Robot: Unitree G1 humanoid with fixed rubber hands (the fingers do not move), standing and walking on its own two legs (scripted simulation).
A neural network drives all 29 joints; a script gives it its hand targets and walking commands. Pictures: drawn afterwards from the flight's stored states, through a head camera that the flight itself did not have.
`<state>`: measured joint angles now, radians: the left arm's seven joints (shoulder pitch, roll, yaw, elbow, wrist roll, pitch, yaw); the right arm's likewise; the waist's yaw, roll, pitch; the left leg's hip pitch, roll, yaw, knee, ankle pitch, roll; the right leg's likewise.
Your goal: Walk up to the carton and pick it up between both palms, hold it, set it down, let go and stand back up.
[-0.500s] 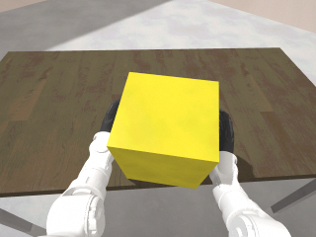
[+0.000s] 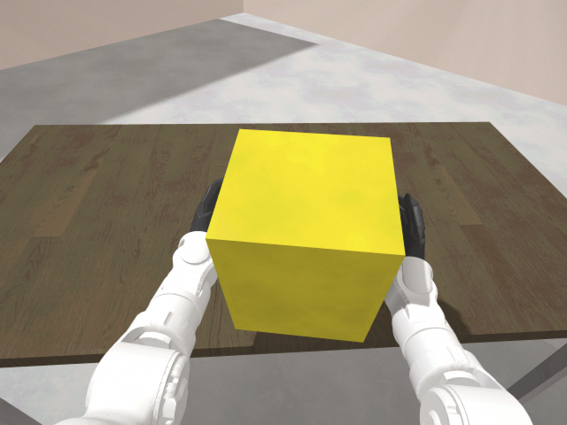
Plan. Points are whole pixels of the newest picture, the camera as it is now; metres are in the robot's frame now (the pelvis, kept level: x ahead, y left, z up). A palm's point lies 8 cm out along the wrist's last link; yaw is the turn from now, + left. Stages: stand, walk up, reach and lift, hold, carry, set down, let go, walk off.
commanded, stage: reach and lift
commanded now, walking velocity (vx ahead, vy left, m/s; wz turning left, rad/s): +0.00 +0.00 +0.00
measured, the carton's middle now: (305, 242) +0.39 +0.02 +0.08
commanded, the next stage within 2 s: hold in 1.70 s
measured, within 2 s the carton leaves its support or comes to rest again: neither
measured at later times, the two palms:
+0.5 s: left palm (191, 196) +0.36 +0.17 +0.19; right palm (431, 213) +0.36 -0.13 +0.18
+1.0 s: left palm (211, 189) +0.36 +0.14 +0.20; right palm (447, 207) +0.37 -0.16 +0.18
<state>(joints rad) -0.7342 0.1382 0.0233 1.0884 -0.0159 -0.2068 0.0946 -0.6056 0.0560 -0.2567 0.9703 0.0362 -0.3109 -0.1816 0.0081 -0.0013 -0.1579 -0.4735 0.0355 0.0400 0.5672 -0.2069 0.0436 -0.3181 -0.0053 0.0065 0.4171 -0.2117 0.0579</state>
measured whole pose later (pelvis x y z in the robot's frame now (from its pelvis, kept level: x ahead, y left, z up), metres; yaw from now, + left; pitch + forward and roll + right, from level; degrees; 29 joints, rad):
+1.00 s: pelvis -0.03 -0.02 +0.00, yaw +0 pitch -3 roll -2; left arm -0.88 0.08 0.15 0.75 0.10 0.49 0.15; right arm -0.87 -0.10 -0.20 0.96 0.14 0.22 -0.13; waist 0.01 0.00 -0.08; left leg -0.30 0.04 0.04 0.49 -0.15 0.03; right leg -0.18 0.00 0.01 0.42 -0.19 0.04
